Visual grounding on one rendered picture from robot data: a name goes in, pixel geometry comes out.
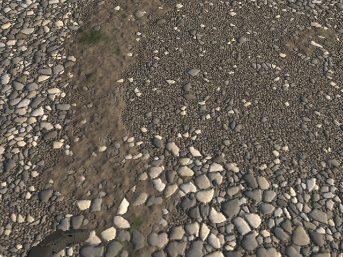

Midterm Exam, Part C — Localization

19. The left robot hand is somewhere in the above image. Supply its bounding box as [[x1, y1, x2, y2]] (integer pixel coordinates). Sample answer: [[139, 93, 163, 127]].
[[26, 229, 90, 257]]

